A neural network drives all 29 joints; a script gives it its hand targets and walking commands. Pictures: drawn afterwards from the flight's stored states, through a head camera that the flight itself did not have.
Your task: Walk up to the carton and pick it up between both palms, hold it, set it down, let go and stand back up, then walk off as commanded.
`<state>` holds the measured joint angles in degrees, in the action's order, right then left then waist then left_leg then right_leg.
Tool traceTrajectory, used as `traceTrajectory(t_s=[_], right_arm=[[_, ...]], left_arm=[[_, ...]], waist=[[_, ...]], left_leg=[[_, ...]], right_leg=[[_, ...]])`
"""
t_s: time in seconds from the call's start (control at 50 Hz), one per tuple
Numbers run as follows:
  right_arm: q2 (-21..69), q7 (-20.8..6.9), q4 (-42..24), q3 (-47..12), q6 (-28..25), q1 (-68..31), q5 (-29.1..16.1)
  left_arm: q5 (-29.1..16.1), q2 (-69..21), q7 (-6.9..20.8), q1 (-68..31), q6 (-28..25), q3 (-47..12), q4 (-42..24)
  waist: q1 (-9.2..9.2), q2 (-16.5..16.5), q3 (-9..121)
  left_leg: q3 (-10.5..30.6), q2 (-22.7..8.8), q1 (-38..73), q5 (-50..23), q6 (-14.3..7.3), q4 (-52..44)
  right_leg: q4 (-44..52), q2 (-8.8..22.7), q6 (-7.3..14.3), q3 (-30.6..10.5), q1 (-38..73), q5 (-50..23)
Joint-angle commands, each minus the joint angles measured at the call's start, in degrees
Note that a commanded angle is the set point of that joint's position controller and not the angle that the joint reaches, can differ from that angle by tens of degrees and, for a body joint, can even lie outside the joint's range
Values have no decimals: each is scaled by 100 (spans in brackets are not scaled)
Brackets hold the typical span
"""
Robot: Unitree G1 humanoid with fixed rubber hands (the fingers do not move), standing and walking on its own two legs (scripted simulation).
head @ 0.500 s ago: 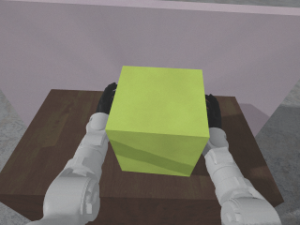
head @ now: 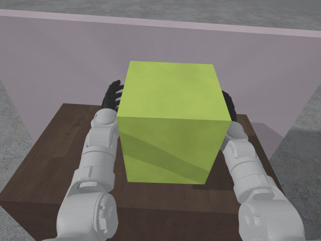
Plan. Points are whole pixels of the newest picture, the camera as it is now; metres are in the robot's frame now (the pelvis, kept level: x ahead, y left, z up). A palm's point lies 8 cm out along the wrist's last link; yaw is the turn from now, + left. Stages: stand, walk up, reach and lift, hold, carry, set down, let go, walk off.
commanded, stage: reach and lift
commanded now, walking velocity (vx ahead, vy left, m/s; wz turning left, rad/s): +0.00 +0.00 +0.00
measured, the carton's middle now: (168, 125) +0.39 +0.00 +0.13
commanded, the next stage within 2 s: hold in 1.26 s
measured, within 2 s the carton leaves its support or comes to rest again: neither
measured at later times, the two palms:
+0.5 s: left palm (110, 112) +0.39 +0.14 +0.17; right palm (229, 116) +0.39 -0.16 +0.16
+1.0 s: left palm (106, 109) +0.37 +0.15 +0.19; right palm (229, 118) +0.38 -0.15 +0.17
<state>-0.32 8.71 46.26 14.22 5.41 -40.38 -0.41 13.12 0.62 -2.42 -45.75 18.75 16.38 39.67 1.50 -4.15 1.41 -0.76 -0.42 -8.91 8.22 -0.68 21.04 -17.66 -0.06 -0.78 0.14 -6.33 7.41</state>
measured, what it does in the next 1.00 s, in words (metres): stands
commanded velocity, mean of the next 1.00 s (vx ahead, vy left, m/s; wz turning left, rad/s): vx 0.00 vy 0.00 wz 0.00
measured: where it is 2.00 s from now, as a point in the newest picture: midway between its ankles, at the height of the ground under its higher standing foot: outside the picture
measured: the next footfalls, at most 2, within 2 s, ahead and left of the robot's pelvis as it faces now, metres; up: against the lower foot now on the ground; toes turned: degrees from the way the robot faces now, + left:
none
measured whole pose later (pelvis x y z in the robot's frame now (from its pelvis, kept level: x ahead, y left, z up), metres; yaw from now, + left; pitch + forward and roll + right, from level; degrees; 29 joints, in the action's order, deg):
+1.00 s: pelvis +0.01 -0.01 +0.00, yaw +1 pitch -8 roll -1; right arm -3.1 10.5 30.5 3.5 15.3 -36.2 -9.3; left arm 16.1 -1.9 -1.0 -36.7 37.9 13.9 9.5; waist 3.1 -3.3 -3.8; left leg 0.3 -0.7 -3.8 10.3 -0.1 22.6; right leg -18.8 -0.4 -0.3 1.2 -0.8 9.6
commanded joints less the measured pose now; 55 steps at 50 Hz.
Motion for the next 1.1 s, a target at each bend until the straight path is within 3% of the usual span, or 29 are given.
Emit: traceTrajectory(t_s=[0.0,0.02,0.06,0.08,0.12,0.14,0.16,0.2,0.24,0.28,0.4,0.46,0.48,0.5,0.54,0.58,0.6,0.64,0.7,0.72,0.76,0.8,0.82,0.9,0.94,1.0,1.02,1.04,1.08], right_arm=[[3125,-670,-1565,-1771,-472,-5338,-137],[2984,-652,-1394,-1553,-439,-5225,-78],[3135,-619,-1740,-1882,-414,-5256,-218],[3062,-655,-1398,-1882,-360,-5231,-181],[3035,-665,-1505,-1617,-419,-5106,-124],[3166,-662,-1847,-2072,-404,-5188,-339],[3173,-634,-2088,-2065,-415,-5350,-419],[3192,-556,-2230,-2495,-307,-5034,-638],[3261,-523,-2816,-2866,-151,-5272,-895],[3264,-510,-2799,-2958,-55,-5211,-991],[3172,-449,-2900,-3070,278,-4836,-1051],[3187,-340,-3186,-2976,277,-4747,-1052],[3001,-285,-2755,-2873,430,-4298,-1017],[3222,-286,-3083,-3159,423,-4379,-1125],[3110,-235,-3093,-3148,503,-4044,-1167],[3027,-176,-3195,-3207,523,-4265,-1214],[3239,-183,-3727,-3518,459,-4299,-1359],[3259,-136,-4029,-3589,441,-4200,-1421],[3027,-129,-3907,-3515,539,-4076,-1389],[2946,-147,-3996,-3503,574,-4269,-1321],[3006,-200,-3911,-3422,556,-4244,-1300],[2854,-269,-3224,-3061,649,-4369,-1137],[2957,-316,-3468,-3022,591,-4695,-1132],[3043,-303,-3915,-3285,491,-4854,-1243],[3298,-312,-3929,-3423,495,-5079,-1406],[2889,-345,-3358,-3068,615,-4898,-1168],[2800,-376,-3206,-2953,654,-4815,-1199],[2836,-369,-3142,-3057,693,-4716,-1255],[3187,-348,-3815,-3403,563,-5109,-1384]], left_arm=[[-230,-3908,766,-3085,-1,-2138,-496],[-199,-3919,840,-3074,60,-2095,-348],[-188,-3800,908,-2844,195,-2022,-788],[-94,-3696,897,-2902,270,-1883,-583],[-357,-3776,882,-3338,221,-2251,-1120],[-382,-3955,796,-3201,310,-2450,-1491],[-493,-4110,788,-3299,318,-2705,-1561],[-482,-3970,679,-3040,405,-2860,-1939],[-481,-3995,655,-2509,647,-2860,-1887],[-444,-3997,625,-2727,715,-2856,-2371],[-430,-3624,659,-2690,1049,-2813,-2703],[-499,-3572,730,-2412,1209,-2879,-3027],[-338,-3506,800,-2126,1264,-2735,-2638],[-373,-3460,819,-2057,1268,-2728,-3001],[-386,-3523,888,-2047,1385,-2877,-3275],[-228,-3430,946,-1896,1474,-2666,-2941],[-425,-3584,949,-1926,1454,-2984,-3526],[-610,-3658,911,-2146,1419,-3337,-4078],[-519,-3568,895,-2001,1523,-3382,-3894],[-390,-3390,915,-1749,1605,-3116,-3584],[-458,-3581,908,-1986,1593,-3280,-3718],[-217,-3453,960,-2334,1680,-2946,-3361],[-311,-3540,939,-2358,1676,-3034,-3266],[-536,-3714,772,-2238,1655,-3379,-3399],[-551,-3828,713,-2526,1604,-3327,-3597],[-301,-3603,771,-2159,1743,-2838,-2839],[-255,-3570,796,-2139,1808,-2861,-2891],[-223,-3549,798,-2342,1815,-2726,-3005],[-452,-3632,761,-2249,1717,-3005,-3386]], waist=[[206,553,2468],[347,586,2126],[174,280,2191],[135,256,1941],[374,583,2201],[243,582,2488],[425,642,2671],[265,930,2816],[106,632,2703],[48,629,2607],[137,420,2343],[173,427,2589],[309,418,1961],[149,343,2303],[362,434,2219],[260,431,1881],[253,449,2432],[370,597,2648],[367,645,2033],[269,428,1948],[275,524,1891],[334,618,1337],[260,640,1527],[225,557,2313],[133,499,2449],[153,376,1971],[256,409,1803],[160,330,1908],[42,229,2463]], left_leg=[[-118,99,990,-316,200,-412],[-111,86,1040,-166,257,-396],[-183,65,1102,-319,156,-449],[-160,69,943,184,111,-600],[-74,33,915,76,209,-532],[-77,102,1123,-429,188,-373],[-74,115,1308,-752,259,-220],[-81,128,1654,-1314,374,-52],[-66,191,1482,-1314,205,-45],[-18,212,1320,-1071,136,-62],[-48,265,1337,-706,68,-144],[-55,268,1406,-1151,40,-20],[-54,301,1375,-925,108,-97],[-63,283,1439,-1187,41,-38],[-24,297,1427,-1461,140,-55],[-18,311,1360,-1157,102,-102],[-21,336,1427,-1650,128,58],[44,345,1684,-2052,252,178],[67,302,1624,-1613,262,87],[56,286,1522,-1329,162,13],[83,236,1377,-1137,170,-61],[40,177,1193,-406,116,-376],[-16,178,1125,-222,83,-348],[67,151,1485,-1201,158,-48],[47,134,1505,-1303,147,-80],[19,138,1351,-562,49,-329],[-20,169,1208,-517,56,-327],[-49,170,1298,-496,15,-333],[-20,157,1376,-1029,12,-214]], right_leg=[[401,-288,18,317,218,36],[388,-273,49,314,169,213],[435,-287,-45,279,486,11],[480,-240,-72,292,520,474],[362,-198,18,271,410,251],[308,-269,-3,346,543,-40],[281,-328,-24,416,464,-381],[233,-384,-74,406,427,-651],[286,-336,-86,329,619,-764],[233,-326,-104,297,595,-625],[277,-281,-147,268,604,-436],[129,-202,-234,194,836,-1276],[211,-224,-229,239,731,-1165],[116,-186,-318,151,980,-1599],[15,-245,-297,224,1270,-2043],[145,-198,-312,189,1067,-1755],[-22,-263,-317,243,1273,-2363],[-32,-294,-297,245,1277,-2510],[59,-342,-255,249,756,-1781],[118,-310,-255,235,736,-1657],[67,-367,-236,233,756,-1255],[255,-290,-155,311,621,-240],[289,-304,-118,272,637,-19],[117,-360,-114,340,673,-827],[121,-420,-147,344,619,-773],[265,-360,-91,369,502,-125],[300,-354,-92,343,549,-196],[292,-364,-103,336,665,-159],[182,-376,-163,320,845,-696]])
